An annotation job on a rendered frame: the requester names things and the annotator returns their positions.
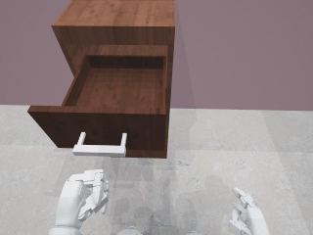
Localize drawer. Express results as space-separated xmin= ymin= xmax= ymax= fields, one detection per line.
xmin=27 ymin=55 xmax=166 ymax=151

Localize cabinet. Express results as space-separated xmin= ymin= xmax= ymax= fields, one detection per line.
xmin=51 ymin=0 xmax=175 ymax=159

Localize handle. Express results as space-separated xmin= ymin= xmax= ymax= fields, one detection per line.
xmin=72 ymin=132 xmax=127 ymax=158

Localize left robot hand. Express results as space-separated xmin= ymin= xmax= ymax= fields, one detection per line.
xmin=55 ymin=169 xmax=110 ymax=230

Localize right robot hand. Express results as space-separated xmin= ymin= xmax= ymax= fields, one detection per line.
xmin=229 ymin=186 xmax=270 ymax=235

